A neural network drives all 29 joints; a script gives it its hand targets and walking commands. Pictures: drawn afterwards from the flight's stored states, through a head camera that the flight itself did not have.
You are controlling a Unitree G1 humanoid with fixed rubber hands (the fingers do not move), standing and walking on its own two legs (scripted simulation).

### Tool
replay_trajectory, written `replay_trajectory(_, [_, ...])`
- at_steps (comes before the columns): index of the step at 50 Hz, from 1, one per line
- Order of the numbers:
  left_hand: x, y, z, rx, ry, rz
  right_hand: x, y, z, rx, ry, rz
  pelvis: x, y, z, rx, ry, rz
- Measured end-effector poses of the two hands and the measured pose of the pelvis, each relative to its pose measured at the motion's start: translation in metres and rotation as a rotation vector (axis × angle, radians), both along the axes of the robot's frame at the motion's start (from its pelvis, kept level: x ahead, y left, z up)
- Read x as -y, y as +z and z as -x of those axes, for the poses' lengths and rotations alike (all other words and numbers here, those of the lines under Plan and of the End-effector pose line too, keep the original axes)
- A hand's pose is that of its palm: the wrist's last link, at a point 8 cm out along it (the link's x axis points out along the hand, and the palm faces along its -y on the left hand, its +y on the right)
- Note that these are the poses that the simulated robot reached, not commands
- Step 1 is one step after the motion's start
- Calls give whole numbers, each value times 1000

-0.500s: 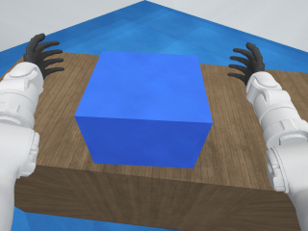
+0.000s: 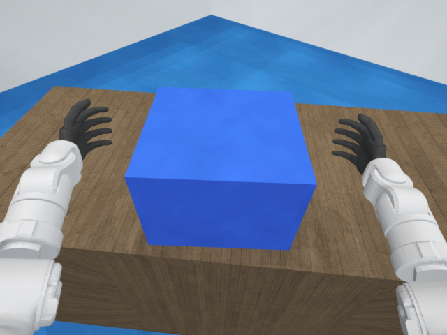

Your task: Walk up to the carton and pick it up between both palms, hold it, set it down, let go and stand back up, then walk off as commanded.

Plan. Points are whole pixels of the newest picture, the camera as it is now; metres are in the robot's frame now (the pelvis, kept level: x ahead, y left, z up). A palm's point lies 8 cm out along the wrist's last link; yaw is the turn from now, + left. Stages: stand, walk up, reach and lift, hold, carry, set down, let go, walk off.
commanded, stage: set down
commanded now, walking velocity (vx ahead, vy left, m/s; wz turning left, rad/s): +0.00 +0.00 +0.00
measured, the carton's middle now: (221, 166) +0.48 -0.02 +0.03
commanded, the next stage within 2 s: none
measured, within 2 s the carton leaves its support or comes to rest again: neither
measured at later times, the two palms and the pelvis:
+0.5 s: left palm (71, 196) +0.35 +0.25 +0.10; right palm (367, 204) +0.31 -0.26 +0.09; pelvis +0.01 +0.00 +0.00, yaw +0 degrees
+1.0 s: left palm (59, 256) +0.27 +0.26 +0.04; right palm (369, 254) +0.25 -0.25 +0.05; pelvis +0.02 +0.01 +0.00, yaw -1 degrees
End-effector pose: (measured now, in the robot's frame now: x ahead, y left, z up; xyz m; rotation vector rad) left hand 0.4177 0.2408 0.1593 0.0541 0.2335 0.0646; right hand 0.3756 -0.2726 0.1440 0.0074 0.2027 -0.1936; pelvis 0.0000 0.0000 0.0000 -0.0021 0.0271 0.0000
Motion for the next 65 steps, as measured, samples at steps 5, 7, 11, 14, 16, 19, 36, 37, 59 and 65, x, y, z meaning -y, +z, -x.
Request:
replay_trajectory(5, [-3, 0, 11, 6, -7, 0, -1, 2, 10, 12, 11, -1, -2, 0, -2, 24, -1, 2])
replay_trajectory(7, [-4, -5, 16, -6, -11, 5, -2, -1, 15, 1, 14, 0, -2, 1, -2, 37, -4, 2])
replay_trajectory(11, [-6, -21, 27, -32, -5, 13, -4, -13, 26, -19, 16, -4, -1, 1, -2, 52, -7, 3])
replay_trajectory(14, [-7, -32, 34, -37, 0, 16, -6, -22, 32, -20, 16, -7, -1, 1, -2, 49, -7, 2])
replay_trajectory(16, [-6, -37, 38, -33, 1, 15, -8, -26, 35, -12, 20, -8, -1, 1, -2, 45, -6, 1])
replay_trajectory(19, [-5, -45, 47, -33, -3, 7, -11, -34, 42, -9, 24, -6, 0, 1, -4, 49, -3, 3])
replay_trajectory(36, [-19, -84, 99, -36, 19, -20, -12, -73, 96, -22, -1, 18, -3, 2, -14, 77, -8, 12])
replay_trajectory(37, [-19, -87, 102, -39, 19, -18, -13, -74, 97, -24, -1, 21, -3, 1, -15, 77, -8, 12])
replay_trajectory(59, [-24, -128, 157, -79, 23, -30, -26, -111, 140, -87, -25, 29, -14, 1, -25, 100, -7, 27])
replay_trajectory(65, [-25, -141, 165, -133, 16, -34, -26, -122, 151, -132, -38, 47, -18, 1, -29, 103, -15, 30])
